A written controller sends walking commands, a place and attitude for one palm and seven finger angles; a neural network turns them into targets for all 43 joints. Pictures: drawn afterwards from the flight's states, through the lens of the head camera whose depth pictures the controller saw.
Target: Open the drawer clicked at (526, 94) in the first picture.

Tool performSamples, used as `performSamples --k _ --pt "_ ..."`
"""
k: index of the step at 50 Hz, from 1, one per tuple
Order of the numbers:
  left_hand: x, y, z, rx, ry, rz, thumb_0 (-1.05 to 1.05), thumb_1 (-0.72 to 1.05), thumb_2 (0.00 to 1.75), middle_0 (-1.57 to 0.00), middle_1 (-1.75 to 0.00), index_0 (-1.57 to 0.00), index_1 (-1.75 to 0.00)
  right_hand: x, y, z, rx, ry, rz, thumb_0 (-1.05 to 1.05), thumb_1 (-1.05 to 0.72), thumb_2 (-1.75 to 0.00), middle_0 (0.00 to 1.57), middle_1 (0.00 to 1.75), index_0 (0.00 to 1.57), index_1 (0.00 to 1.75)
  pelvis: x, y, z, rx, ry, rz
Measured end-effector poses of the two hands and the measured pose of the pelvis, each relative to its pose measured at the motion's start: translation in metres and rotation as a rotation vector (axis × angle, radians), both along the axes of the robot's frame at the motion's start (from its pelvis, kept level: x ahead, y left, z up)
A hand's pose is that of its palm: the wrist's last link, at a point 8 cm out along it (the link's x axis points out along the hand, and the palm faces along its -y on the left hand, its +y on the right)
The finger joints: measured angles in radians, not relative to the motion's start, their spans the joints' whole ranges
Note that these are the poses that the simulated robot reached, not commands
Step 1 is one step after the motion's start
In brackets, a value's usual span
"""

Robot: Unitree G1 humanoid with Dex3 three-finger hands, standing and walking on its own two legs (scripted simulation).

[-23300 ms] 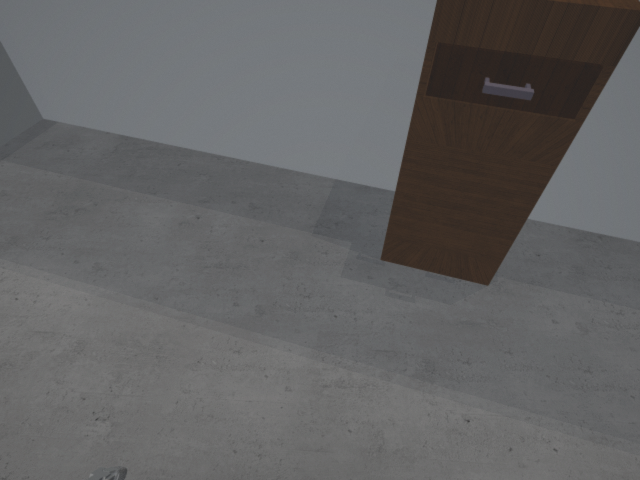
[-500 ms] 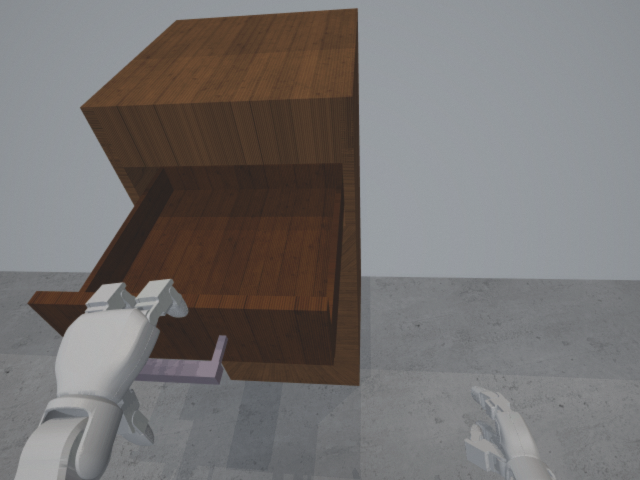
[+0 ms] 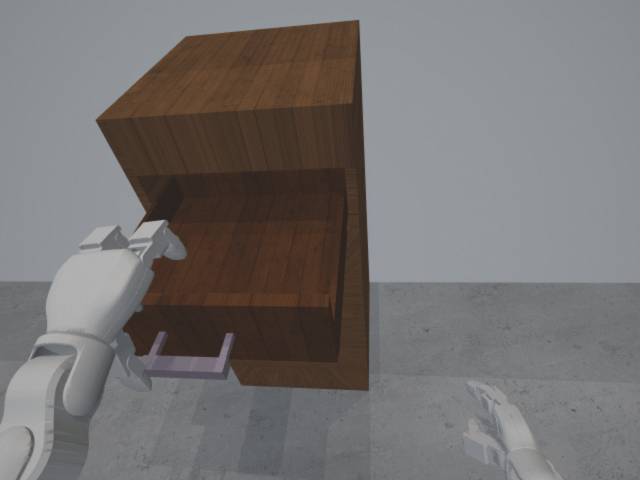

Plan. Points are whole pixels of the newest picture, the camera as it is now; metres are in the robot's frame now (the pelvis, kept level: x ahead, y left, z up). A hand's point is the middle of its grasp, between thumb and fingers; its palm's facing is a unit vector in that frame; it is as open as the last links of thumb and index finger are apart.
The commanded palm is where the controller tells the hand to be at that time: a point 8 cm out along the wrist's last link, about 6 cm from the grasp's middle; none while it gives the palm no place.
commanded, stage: lift the hand off the handle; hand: left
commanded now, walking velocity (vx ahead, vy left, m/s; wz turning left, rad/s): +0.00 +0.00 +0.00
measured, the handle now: (189, 353) +0.25 +0.24 +0.02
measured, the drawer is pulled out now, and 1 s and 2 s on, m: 0.30 0.30 0.30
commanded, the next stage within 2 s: draw the hand back to the body in 0.08 s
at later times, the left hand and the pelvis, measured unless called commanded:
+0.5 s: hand (127, 322) +0.21 +0.25 +0.16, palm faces +0.13 -0.06 -0.99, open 13.8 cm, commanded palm +0.17 +0.24 +0.22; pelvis +0.00 -0.01 +0.00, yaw +0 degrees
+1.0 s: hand (121, 302) +0.20 +0.22 +0.20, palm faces +0.40 -0.83 -0.40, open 13.3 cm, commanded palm +0.15 +0.27 +0.22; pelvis +0.00 +0.00 +0.00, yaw +0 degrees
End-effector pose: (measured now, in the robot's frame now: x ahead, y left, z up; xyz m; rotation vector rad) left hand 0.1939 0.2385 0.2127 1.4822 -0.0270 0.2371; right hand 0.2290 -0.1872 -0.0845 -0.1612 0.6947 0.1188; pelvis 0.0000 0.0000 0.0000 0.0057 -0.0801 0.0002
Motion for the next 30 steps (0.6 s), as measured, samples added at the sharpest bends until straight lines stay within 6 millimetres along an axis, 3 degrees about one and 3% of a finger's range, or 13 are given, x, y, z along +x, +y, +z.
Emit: performSamples --k 13,30 --pt "0.003 -0.01 -0.001 -0.002 0.035 -0.045 0.0 -0.49 0.3 -0.32 -1.2 -0.32 -1.2 -0.008 -0.008 -0.002 0.02 -0.012 -0.013 0.01 -0.9 -0.9 0.2 0.3 0.2 0.3 -0.004 -0.006 -0.001 0.002 0.008 -0.006" --pt "-0.016 0.009 -0.005 0.011 0.046 -0.006 0.0 -0.5 0.3 -0.32 -1.2 -0.32 -1.2 -0.012 -0.016 -0.005 -0.023 -0.008 -0.021 0.01 -0.9 -0.9 0.2 0.3 0.2 0.3 -0.004 -0.006 -0.002 -0.002 0.008 0.006"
